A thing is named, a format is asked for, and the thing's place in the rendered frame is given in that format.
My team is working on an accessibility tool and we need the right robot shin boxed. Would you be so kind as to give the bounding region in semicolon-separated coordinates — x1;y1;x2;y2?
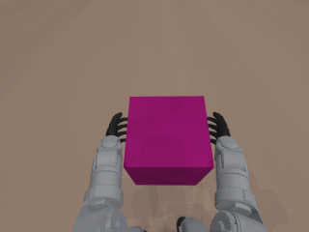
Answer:
182;217;194;223

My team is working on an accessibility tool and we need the left robot forearm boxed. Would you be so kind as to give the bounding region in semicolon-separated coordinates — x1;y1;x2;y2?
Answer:
75;135;124;221

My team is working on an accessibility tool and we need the robot right upper arm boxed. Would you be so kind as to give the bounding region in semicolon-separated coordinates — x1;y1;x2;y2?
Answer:
210;210;268;232

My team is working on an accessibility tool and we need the robot left hand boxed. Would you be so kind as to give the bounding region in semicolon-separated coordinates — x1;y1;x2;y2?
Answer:
105;112;128;143

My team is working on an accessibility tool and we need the robot right hand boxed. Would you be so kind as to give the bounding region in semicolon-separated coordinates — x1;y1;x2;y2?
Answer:
207;112;231;145

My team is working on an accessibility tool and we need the right robot forearm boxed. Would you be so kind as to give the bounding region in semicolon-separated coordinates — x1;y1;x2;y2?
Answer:
214;135;266;227

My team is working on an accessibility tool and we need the carton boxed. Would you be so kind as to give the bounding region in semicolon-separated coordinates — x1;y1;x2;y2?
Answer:
124;96;214;186

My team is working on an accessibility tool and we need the right robot thigh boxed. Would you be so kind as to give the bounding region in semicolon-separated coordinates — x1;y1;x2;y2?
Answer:
179;219;210;232

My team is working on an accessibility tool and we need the robot left upper arm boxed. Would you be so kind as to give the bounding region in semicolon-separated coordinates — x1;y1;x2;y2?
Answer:
71;207;128;232

